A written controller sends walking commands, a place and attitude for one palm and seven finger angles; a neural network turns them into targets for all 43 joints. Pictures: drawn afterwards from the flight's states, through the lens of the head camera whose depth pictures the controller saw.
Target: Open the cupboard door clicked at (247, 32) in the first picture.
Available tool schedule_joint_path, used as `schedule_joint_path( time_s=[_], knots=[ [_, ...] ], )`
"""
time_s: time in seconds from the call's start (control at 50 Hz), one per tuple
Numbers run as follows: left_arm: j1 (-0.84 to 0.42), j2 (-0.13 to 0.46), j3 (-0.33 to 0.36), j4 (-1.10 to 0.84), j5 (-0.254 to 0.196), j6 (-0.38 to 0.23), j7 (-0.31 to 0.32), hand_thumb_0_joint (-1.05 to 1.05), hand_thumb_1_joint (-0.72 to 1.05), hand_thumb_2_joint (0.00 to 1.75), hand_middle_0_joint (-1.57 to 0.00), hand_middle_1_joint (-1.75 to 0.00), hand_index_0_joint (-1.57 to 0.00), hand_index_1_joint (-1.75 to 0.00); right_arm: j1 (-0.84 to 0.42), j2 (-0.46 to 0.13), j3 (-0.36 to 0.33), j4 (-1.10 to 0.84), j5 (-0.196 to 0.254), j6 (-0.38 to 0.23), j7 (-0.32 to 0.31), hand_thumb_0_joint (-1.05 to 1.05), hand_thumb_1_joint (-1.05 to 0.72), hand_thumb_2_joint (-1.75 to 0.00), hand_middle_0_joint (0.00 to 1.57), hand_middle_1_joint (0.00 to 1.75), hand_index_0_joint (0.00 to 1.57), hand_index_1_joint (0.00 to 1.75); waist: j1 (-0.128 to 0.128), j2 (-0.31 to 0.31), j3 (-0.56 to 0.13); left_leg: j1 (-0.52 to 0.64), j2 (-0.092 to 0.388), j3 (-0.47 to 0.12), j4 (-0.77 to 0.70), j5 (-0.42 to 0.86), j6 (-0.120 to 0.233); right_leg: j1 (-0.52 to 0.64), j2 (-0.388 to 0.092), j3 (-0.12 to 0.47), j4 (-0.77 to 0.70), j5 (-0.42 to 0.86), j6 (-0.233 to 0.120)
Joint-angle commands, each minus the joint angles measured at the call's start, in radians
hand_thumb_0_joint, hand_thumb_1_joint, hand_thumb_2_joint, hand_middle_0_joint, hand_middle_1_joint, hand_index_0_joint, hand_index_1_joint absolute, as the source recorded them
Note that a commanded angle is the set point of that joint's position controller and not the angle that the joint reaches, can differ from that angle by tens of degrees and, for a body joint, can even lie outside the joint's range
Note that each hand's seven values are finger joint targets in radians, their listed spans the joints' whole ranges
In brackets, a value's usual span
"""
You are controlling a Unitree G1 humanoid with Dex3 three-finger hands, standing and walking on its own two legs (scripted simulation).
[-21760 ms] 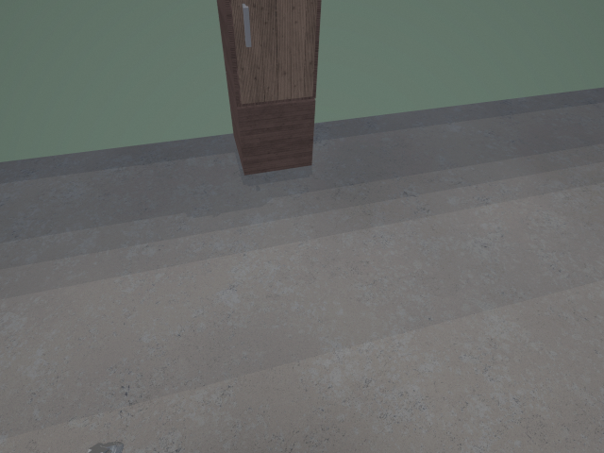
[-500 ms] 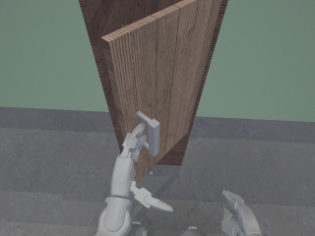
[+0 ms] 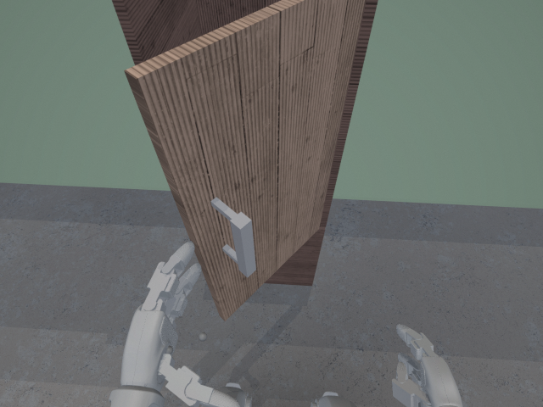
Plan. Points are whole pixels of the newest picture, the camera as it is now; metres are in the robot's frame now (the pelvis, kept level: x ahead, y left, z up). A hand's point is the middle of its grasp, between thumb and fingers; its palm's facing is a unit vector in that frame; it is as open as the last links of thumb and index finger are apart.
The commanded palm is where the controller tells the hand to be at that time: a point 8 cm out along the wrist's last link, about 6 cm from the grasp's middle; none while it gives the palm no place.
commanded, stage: slide the hand sideways off the handle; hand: left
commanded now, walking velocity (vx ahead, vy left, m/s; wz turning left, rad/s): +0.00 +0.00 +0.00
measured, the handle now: (234, 239) +0.34 +0.08 +0.07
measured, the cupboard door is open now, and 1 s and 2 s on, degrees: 50 50 50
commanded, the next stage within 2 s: draw the hand back to the body in 0.20 s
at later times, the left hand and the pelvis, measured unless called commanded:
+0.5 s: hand (156, 349) +0.18 +0.14 +0.09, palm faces -0.02 -1.00 -0.05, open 16.3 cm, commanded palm +0.15 +0.20 +0.10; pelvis +0.00 +0.00 +0.00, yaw +0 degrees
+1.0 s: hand (62, 322) +0.19 +0.22 +0.15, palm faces +0.19 -0.94 -0.29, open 14.9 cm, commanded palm +0.15 +0.27 +0.18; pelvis +0.01 +0.03 +0.05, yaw +0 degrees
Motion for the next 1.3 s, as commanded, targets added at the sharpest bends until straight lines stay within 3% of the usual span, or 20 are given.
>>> schedule_joint_path(
  time_s=[0.0, 0.04, 0.12, 0.26, 0.32, 0.36, 0.42, 0.44, 0.52, 0.7, 0.78, 0.8, 0.82, 0.86, 0.88, 0.94, 1.04, 1.12, 1.18, 1.28],
  knots=[
    [0.033, 0.058, 0.080, -0.244, -0.038, -0.104, -0.050, 0.00, -0.50, 0.30, -0.15, -0.30, -0.15, -0.30, -0.047, -0.098, -0.047, -0.164, 0.003, -0.072, -0.017, 0.00, -0.90, -0.90, 0.20, 0.30, 0.20, 0.30, -0.009, -0.075, -0.183, 0.063, -0.020, 0.014, -0.116, 0.244, 0.021, 0.163, -0.001, 0.043, -0.168, 0.340, 0.005],
    [0.045, 0.068, 0.093, -0.252, -0.052, -0.102, -0.072, 0.00, -0.50, 0.30, -0.15, -0.30, -0.15, -0.30, -0.051, -0.097, -0.048, -0.164, 0.006, -0.074, -0.020, 0.00, -0.90, -0.90, 0.20, 0.30, 0.20, 0.30, -0.010, -0.048, -0.184, 0.053, -0.022, 0.015, -0.108, 0.247, 0.021, 0.167, -0.006, 0.053, -0.170, 0.352, 0.009],
    [0.092, 0.112, 0.167, -0.243, -0.087, -0.096, -0.112, 0.00, -0.50, 0.30, -0.15, -0.30, -0.15, -0.30, -0.054, -0.097, -0.056, -0.159, 0.013, -0.074, -0.032, 0.00, -0.90, -0.90, 0.20, 0.30, 0.20, 0.30, -0.003, -0.076, -0.190, 0.025, -0.024, 0.014, -0.091, 0.239, 0.018, 0.191, -0.015, 0.078, -0.180, 0.366, 0.019],
    [0.074, 0.102, 0.177, -0.237, -0.141, -0.125, -0.173, 0.00, -0.50, 0.30, -0.15, -0.30, -0.15, -0.30, -0.058, -0.099, -0.056, -0.148, 0.016, -0.091, -0.046, 0.00, -0.90, -0.90, 0.20, 0.30, 0.20, 0.30, -0.025, -0.096, -0.154, -0.017, -0.022, 0.010, -0.051, 0.198, 0.017, 0.152, -0.029, 0.107, -0.195, 0.319, 0.035],
    [0.059, 0.159, 0.218, -0.306, -0.147, -0.130, -0.180, 0.00, -0.50, 0.30, -0.15, -0.30, -0.15, -0.30, -0.061, -0.105, -0.059, -0.156, 0.020, -0.092, -0.052, 0.00, -0.90, -0.90, 0.20, 0.30, 0.20, 0.30, -0.007, -0.043, -0.194, 0.018, -0.022, 0.011, -0.070, 0.211, 0.021, 0.169, -0.021, 0.101, -0.195, 0.290, 0.024],
    [0.078, 0.175, 0.226, -0.362, -0.151, -0.114, -0.179, 0.00, -0.50, 0.30, -0.15, -0.30, -0.15, -0.30, -0.057, -0.102, -0.057, -0.170, 0.027, -0.090, -0.055, 0.00, -0.90, -0.90, 0.20, 0.30, 0.20, 0.30, 0.001, 0.005, -0.219, 0.081, -0.022, 0.014, -0.104, 0.238, 0.024, 0.193, -0.015, 0.086, -0.204, 0.313, 0.019],
    [0.102, 0.199, 0.269, -0.360, -0.160, -0.067, -0.166, 0.00, -0.50, 0.30, -0.15, -0.30, -0.15, -0.30, -0.063, -0.098, -0.055, -0.170, 0.038, -0.081, -0.063, 0.00, -0.90, -0.90, 0.20, 0.30, 0.20, 0.30, 0.008, -0.013, -0.198, 0.117, -0.018, 0.009, -0.147, 0.242, 0.027, 0.208, -0.001, 0.056, -0.229, 0.281, 0.014],
    [0.102, 0.168, 0.242, -0.362, -0.167, -0.051, -0.167, 0.00, -0.50, 0.30, -0.15, -0.30, -0.15, -0.30, -0.066, -0.095, -0.048, -0.174, 0.039, -0.082, -0.063, 0.00, -0.90, -0.90, 0.20, 0.30, 0.20, 0.30, 0.001, -0.004, -0.169, 0.126, -0.019, 0.008, -0.161, 0.240, 0.027, 0.202, 0.001, 0.046, -0.237, 0.277, 0.015],
    [0.093, 0.167, 0.271, -0.278, -0.192, 0.018, -0.176, 0.00, -0.50, 0.30, -0.15, -0.30, -0.15, -0.30, -0.077, -0.108, -0.041, -0.166, 0.046, -0.082, -0.071, 0.00, -0.90, -0.90, 0.20, 0.30, 0.20, 0.30, -0.013, -0.093, -0.062, 0.110, -0.014, -0.003, -0.197, 0.161, 0.026, 0.186, 0.003, 0.045, -0.308, 0.138, 0.020],
    [0.045, 0.228, 0.309, -0.446, -0.209, 0.050, -0.191, 0.00, -0.47, 0.32, -0.15, -0.30, -0.15, -0.30, -0.064, -0.112, -0.020, -0.164, 0.052, -0.134, -0.075, 0.00, -0.90, -0.90, 0.20, 0.30, 0.20, 0.30, 0.009, 0.059, -0.085, 0.258, -0.002, -0.024, -0.304, 0.224, 0.021, 0.240, 0.020, -0.020, -0.306, 0.213, 0.002],
    [0.055, 0.238, 0.341, -0.426, -0.213, 0.089, -0.189, 0.00, -0.32, 0.37, -0.16, -0.30, -0.16, -0.30, -0.066, -0.113, -0.016, -0.147, 0.056, -0.148, -0.069, 0.00, -0.90, -0.90, 0.20, 0.30, 0.20, 0.30, 0.012, 0.048, -0.039, 0.272, 0.005, -0.035, -0.337, 0.232, 0.014, 0.251, 0.026, -0.038, -0.320, 0.224, 0.002],
    [0.059, 0.381, 0.369, -0.488, -0.064, 0.144, -0.063, 0.00, -0.29, 0.39, -0.16, -0.30, -0.16, -0.30, -0.069, -0.111, -0.018, -0.156, 0.043, -0.125, -0.098, 0.00, -0.90, -0.90, 0.20, 0.30, 0.20, 0.30, 0.064, 0.049, -0.055, 0.289, 0.018, -0.028, -0.400, 0.237, 0.017, 0.303, -0.003, 0.026, -0.380, 0.229, -0.015],
    [0.088, 0.325, 0.361, -0.465, -0.048, 0.186, -0.003, 0.00, -0.26, 0.40, -0.16, -0.30, -0.16, -0.30, -0.074, -0.094, -0.010, -0.152, 0.038, -0.117, -0.107, 0.00, -0.90, -0.90, 0.20, 0.30, 0.20, 0.30, 0.044, 0.045, -0.002, 0.295, 0.014, -0.025, -0.417, 0.217, 0.017, 0.300, -0.004, 0.021, -0.410, 0.203, -0.012],
    [0.116, 0.246, 0.299, -0.454, -0.026, 0.226, 0.034, 0.00, -0.18, 0.43, -0.16, -0.30, -0.16, -0.30, -0.064, -0.090, -0.003, -0.141, 0.037, -0.104, -0.107, 0.00, -0.90, -0.90, 0.20, 0.30, 0.20, 0.30, 0.029, 0.063, 0.033, 0.318, 0.021, -0.029, -0.432, 0.233, 0.014, 0.309, -0.009, 0.005, -0.412, 0.213, -0.009],
    [0.092, 0.260, 0.303, -0.477, -0.015, 0.235, 0.049, 0.00, -0.15, 0.45, -0.16, -0.30, -0.16, -0.30, -0.065, -0.097, 0.000, -0.136, 0.035, -0.100, -0.105, 0.00, -0.90, -0.90, 0.20, 0.30, 0.20, 0.30, 0.028, 0.080, 0.026, 0.340, 0.024, -0.037, -0.447, 0.252, 0.012, 0.330, -0.010, 0.002, -0.419, 0.228, -0.010],
    [0.074, 0.287, 0.322, -0.499, 0.006, 0.248, 0.081, 0.00, -0.05, 0.50, -0.17, -0.30, -0.17, -0.30, -0.078, -0.104, 0.002, -0.122, 0.029, -0.102, -0.106, 0.00, -0.90, -0.90, 0.20, 0.30, 0.20, 0.30, 0.026, 0.029, 0.008, 0.402, 0.030, -0.039, -0.479, 0.306, 0.015, 0.387, -0.009, -0.003, -0.454, 0.268, -0.006],
    [0.024, 0.328, 0.369, -0.516, 0.020, 0.253, 0.111, 0.00, 0.13, 0.57, -0.17, -0.30, -0.17, -0.30, -0.100, -0.106, 0.011, -0.086, 0.023, -0.124, -0.110, 0.00, -0.90, -0.90, 0.20, 0.30, 0.20, 0.30, 0.033, 0.056, 0.028, 0.484, 0.035, -0.045, -0.555, 0.356, 0.006, 0.462, -0.014, -0.003, -0.512, 0.300, -0.005],
    [0.002, 0.360, 0.437, -0.470, 0.017, 0.253, 0.124, 0.00, 0.27, 0.63, -0.18, -0.30, -0.18, -0.30, -0.122, -0.107, 0.012, -0.046, 0.018, -0.136, -0.112, 0.00, -0.90, -0.90, 0.20, 0.30, 0.20, 0.30, 0.046, 0.014, 0.059, 0.516, 0.033, -0.037, -0.605, 0.380, 0.005, 0.531, -0.012, -0.007, -0.565, 0.327, -0.007],
    [-0.038, 0.350, 0.451, -0.466, 0.015, 0.244, 0.122, 0.00, 0.37, 0.68, -0.18, -0.30, -0.18, -0.30, -0.131, -0.106, 0.013, -0.023, 0.017, -0.142, -0.107, 0.00, -0.90, -0.90, 0.20, 0.30, 0.20, 0.30, 0.044, 0.049, 0.083, 0.557, 0.035, -0.033, -0.642, 0.396, -0.002, 0.555, -0.012, -0.006, -0.596, 0.335, -0.004],
    [-0.067, 0.375, 0.508, -0.453, 0.007, 0.234, 0.119, 0.00, 0.55, 0.75, -0.19, -0.30, -0.19, -0.30, -0.155, -0.109, 0.005, 0.013, 0.010, -0.150, -0.100, 0.00, -0.90, -0.90, 0.20, 0.30, 0.20, 0.30, 0.054, 0.046, 0.083, 0.614, 0.034, -0.018, -0.681, 0.465, -0.001, 0.619, -0.012, -0.002, -0.643, 0.398, -0.003]
  ],
)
